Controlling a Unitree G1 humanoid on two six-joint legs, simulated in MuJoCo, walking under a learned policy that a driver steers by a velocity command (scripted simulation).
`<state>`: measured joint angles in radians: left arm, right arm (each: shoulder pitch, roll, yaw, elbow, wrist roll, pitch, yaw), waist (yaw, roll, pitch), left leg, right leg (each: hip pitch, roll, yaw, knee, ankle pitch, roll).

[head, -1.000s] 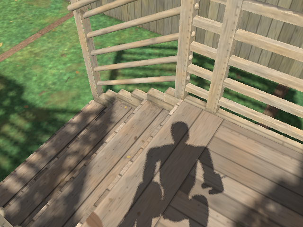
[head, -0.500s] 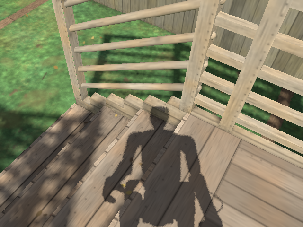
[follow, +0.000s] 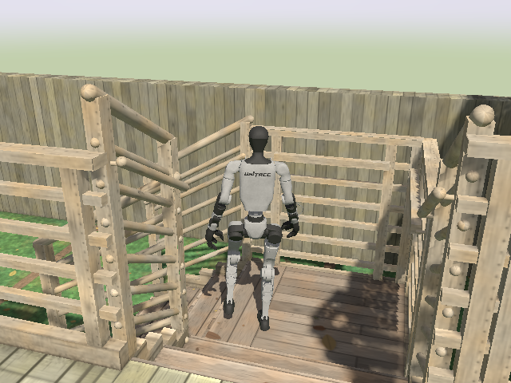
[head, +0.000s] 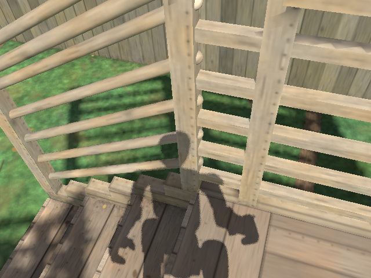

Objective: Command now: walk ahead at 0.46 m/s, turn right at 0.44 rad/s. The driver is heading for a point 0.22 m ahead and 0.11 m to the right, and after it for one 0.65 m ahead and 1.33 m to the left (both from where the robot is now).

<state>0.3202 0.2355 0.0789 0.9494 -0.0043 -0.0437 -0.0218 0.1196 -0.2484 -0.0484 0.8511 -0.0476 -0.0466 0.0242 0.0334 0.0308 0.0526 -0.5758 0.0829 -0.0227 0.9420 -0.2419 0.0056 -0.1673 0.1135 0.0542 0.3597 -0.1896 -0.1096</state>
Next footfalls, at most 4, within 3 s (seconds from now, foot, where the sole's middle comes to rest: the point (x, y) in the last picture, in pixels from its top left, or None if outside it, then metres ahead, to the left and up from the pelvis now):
0.20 left None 0.26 0.11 -0.78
0.68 right None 0.23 -0.07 -0.78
1.12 left None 0.05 0.08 -0.78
1.74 right None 0.19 -0.04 -0.78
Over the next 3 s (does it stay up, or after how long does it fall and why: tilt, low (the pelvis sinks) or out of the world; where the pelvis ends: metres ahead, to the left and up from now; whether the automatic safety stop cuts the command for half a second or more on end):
stays up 0.13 0.24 -0.02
